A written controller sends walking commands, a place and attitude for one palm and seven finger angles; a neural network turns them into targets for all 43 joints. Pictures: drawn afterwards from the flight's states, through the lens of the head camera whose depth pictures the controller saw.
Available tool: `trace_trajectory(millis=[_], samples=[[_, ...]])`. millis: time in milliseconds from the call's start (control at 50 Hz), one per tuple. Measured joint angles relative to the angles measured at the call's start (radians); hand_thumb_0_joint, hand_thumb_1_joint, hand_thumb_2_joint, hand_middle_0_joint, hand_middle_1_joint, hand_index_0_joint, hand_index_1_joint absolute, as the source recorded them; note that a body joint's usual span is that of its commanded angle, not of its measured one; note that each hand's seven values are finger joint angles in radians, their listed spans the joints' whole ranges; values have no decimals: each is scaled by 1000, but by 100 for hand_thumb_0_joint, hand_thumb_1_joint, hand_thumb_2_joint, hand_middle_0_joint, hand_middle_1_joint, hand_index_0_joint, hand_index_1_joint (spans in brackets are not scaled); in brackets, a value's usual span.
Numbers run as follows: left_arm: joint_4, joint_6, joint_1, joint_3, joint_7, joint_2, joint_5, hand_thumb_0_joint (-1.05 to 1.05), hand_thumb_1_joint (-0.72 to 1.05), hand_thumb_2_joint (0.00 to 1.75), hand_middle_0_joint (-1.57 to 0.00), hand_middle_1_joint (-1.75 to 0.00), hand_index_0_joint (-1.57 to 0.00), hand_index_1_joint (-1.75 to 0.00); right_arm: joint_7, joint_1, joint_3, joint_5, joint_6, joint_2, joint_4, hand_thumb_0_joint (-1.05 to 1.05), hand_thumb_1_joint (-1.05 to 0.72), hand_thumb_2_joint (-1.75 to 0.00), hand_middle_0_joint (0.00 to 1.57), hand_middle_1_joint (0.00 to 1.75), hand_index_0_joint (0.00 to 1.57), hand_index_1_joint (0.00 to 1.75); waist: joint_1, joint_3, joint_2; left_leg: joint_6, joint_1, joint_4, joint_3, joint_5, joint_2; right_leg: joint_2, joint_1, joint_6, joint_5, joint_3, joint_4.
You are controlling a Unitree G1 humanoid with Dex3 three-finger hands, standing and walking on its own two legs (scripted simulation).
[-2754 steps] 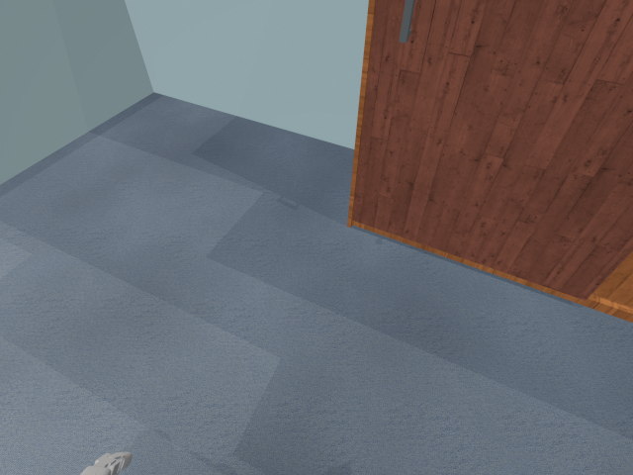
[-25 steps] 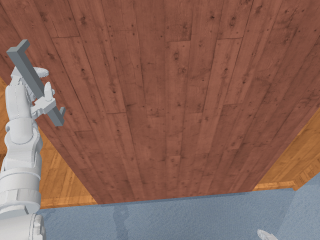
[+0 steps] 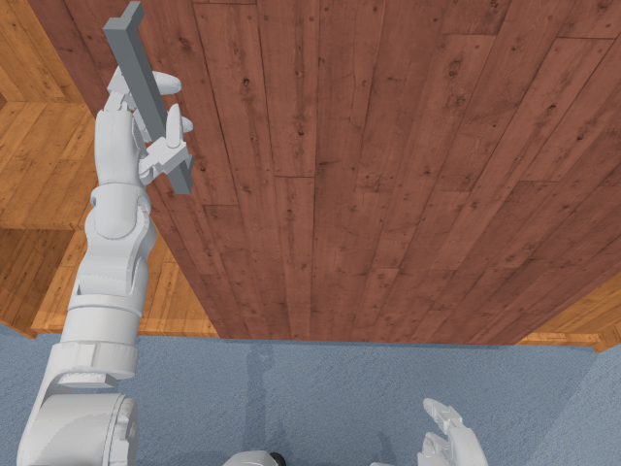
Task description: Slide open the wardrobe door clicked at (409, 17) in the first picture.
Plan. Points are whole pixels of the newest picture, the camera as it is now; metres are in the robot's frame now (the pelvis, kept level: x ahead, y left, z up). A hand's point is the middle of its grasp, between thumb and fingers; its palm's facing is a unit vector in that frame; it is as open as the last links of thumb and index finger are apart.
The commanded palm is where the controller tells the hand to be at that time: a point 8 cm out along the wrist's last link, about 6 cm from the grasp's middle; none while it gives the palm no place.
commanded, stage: stop walking and hold the door there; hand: left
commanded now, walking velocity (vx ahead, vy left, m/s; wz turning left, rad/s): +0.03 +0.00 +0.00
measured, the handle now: (162, 112) +0.46 +0.23 +0.18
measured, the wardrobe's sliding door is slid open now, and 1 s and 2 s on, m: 0.62 0.62 0.62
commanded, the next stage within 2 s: loosen the grip on the handle in 0.42 s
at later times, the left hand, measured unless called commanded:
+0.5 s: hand (181, 144) +0.41 +0.20 +0.17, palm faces +0.30 -0.94 -0.14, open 5.7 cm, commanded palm +0.37 +0.24 +0.17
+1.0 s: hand (180, 141) +0.42 +0.20 +0.17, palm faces +0.32 -0.94 -0.16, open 13.5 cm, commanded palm +0.38 +0.24 +0.17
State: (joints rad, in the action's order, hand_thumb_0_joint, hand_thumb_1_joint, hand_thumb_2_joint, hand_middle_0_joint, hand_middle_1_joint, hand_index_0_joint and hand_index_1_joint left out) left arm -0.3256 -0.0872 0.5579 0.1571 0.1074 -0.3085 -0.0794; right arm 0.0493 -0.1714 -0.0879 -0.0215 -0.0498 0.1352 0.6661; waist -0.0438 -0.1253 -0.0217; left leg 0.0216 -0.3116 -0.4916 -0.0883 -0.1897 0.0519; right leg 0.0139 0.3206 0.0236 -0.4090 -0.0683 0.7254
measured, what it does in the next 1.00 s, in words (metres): steps on the spot: right foot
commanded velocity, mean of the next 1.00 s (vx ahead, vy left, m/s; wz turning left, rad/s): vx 0.00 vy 0.00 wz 0.00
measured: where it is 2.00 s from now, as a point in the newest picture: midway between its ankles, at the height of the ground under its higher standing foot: outside the picture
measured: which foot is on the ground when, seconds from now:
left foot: down 0.00-1.00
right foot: up 0.00-0.06, down 0.08-1.00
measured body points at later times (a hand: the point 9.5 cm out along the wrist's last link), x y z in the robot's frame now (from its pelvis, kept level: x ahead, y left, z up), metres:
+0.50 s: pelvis -0.01 -0.02 -0.01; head +0.02 -0.02 +0.44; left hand +0.39 +0.25 +0.18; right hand +0.12 -0.29 -0.11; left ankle +0.04 +0.11 -0.74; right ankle -0.03 -0.12 -0.74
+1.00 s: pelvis -0.01 -0.02 -0.01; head +0.01 -0.02 +0.44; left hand +0.40 +0.25 +0.18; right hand +0.06 -0.29 -0.12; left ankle +0.04 +0.11 -0.74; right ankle -0.03 -0.12 -0.74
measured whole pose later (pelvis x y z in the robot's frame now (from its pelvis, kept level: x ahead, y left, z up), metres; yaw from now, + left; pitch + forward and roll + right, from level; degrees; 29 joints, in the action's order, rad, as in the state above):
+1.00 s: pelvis -0.01 -0.02 -0.01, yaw +0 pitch +3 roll +0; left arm -0.61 -0.12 0.63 0.27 0.10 -0.37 0.00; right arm 0.03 -0.32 0.02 0.00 -0.10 0.27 0.75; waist 0.04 0.01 -0.01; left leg 0.00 -0.41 -0.57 -0.08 -0.20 0.06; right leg 0.00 0.30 -0.02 -0.33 -0.07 0.58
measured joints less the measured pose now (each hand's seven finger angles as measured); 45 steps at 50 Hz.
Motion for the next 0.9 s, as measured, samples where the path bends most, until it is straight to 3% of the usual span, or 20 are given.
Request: trace_trajectory(millis=[100,160,240,340,520,540,560,580,640,680,780,900], samples=[[-19,17,27,34,4,-34,3,-13,76,80,-45,-140,-25,-140,-4,30,2,-4,-2,33,-13,1,-90,-89,21,30,21,30,-8,-17,-15,-21,-43,-68,-5,-23,20,-4,-100,-23,133,12,-221],[-45,13,27,59,11,-39,4,-13,76,81,-45,-140,-23,-140,8,39,22,-11,4,71,-7,1,-90,-89,21,30,21,30,19,-14,-35,-36,-54,-77,13,-21,31,9,-91,-48,108,-4,-203],[-86,10,33,67,2,-40,4,-13,76,81,-45,-140,-24,-140,33,18,52,-20,13,122,5,1,-91,-89,20,30,21,30,42,6,-16,-35,-50,-92,24,-30,20,-2,-91,-51,79,-16,-167],[-125,-4,23,57,0,-42,1,-12,76,82,-45,-140,-26,-140,53,-16,81,-19,24,166,17,1,-91,-89,20,30,21,30,50,42,13,-28,-28,-72,12,-28,7,-16,-100,-40,70,-6,-162],[-167,-23,13,49,10,-51,-4,-12,76,81,-45,-140,-26,-140,52,-51,75,-19,30,151,15,1,-91,-89,20,30,20,30,52,72,-3,-29,-31,-53,5,-17,19,-2,-102,-41,98,1,-204],[-179,-23,28,64,-10,-55,27,-12,74,80,-45,-140,-26,-140,52,-54,72,-29,26,143,9,1,-91,-89,20,30,20,30,49,57,0,-27,-18,-47,1,-15,16,-6,-109,-40,97,5,-201],[-231,-24,68,73,-35,-64,69,-12,71,80,-45,-140,-27,-140,43,-60,78,-14,4,127,19,1,-91,-89,20,30,20,30,44,60,7,-26,-19,-38,-1,-10,11,-11,-101,-41,94,6,-193],[-284,-12,108,82,-56,-73,80,-12,67,79,-45,-140,-28,-140,28,-65,83,-3,-15,112,33,1,-91,-89,20,30,20,30,49,73,14,-25,-29,-32,4,-3,5,-16,-89,-44,92,0,-188],[-342,16,140,138,-90,-74,71,-9,58,76,-50,-141,-35,-141,-6,-86,77,15,-44,77,53,1,-91,-89,20,30,21,30,61,118,38,-27,-42,-14,7,14,4,-16,-69,-50,96,-4,-190],[-334,16,120,159,-80,-68,49,-7,49,72,-51,-141,-39,-141,-21,-104,76,22,-57,71,51,1,-91,-89,20,30,21,30,65,135,40,-31,-39,-17,3,13,11,-9,-73,-54,101,1,-193],[-314,-11,83,131,-19,-57,79,-2,16,55,-49,-141,-39,-139,-36,-125,83,22,-70,99,48,1,-91,-89,20,30,21,30,84,142,13,-28,-61,-63,11,-7,16,-7,-60,-52,89,-5,-162],[-332,-26,110,116,-7,-60,67,-1,-27,34,-43,-136,-35,-134,-25,-130,96,12,-58,124,72,1,-91,-89,20,30,21,30,91,130,15,-20,-97,-81,16,-8,9,-12,-22,-49,83,-7,-137]])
